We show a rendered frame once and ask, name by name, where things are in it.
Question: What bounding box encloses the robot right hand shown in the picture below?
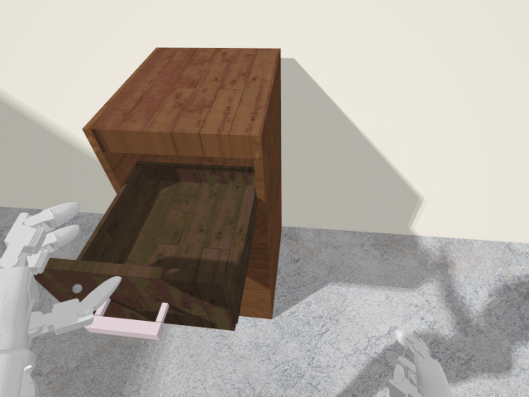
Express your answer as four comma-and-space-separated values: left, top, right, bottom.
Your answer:
388, 329, 453, 397

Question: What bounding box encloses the handle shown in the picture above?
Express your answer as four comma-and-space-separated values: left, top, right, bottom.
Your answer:
85, 298, 169, 340

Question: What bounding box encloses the drawer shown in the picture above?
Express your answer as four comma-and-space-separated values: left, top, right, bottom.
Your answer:
34, 161, 258, 331

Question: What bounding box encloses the robot left forearm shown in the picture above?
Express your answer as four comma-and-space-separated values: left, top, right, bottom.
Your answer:
0, 349, 39, 397

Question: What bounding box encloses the cabinet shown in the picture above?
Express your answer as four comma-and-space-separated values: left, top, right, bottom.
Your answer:
83, 47, 282, 319

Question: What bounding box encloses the robot left hand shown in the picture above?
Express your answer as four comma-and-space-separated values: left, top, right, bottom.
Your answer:
0, 202, 122, 351

